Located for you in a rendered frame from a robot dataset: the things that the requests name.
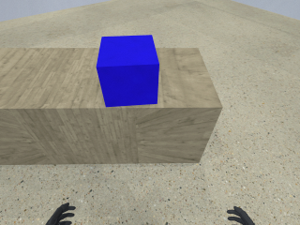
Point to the left robot hand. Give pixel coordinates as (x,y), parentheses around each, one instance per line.
(58,215)

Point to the carton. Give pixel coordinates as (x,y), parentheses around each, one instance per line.
(128,70)

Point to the right robot hand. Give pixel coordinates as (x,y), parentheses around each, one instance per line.
(243,218)

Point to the pedestal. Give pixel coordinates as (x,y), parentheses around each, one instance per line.
(52,110)

